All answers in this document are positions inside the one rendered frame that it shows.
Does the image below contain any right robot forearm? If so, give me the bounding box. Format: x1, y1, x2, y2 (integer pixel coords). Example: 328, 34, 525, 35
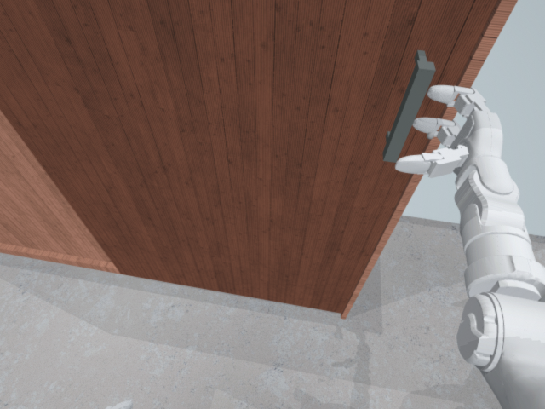
455, 156, 545, 302

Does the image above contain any wardrobe door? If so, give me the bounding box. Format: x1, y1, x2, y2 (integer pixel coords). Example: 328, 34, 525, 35
0, 110, 112, 262
0, 0, 498, 314

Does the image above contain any handle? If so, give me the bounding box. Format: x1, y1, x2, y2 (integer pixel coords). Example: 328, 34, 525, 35
382, 50, 436, 163

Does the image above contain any robot right upper arm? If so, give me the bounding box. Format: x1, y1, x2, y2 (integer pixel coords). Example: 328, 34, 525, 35
456, 292, 545, 409

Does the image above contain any right robot hand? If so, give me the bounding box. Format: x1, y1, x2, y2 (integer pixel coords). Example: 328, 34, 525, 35
395, 85, 503, 178

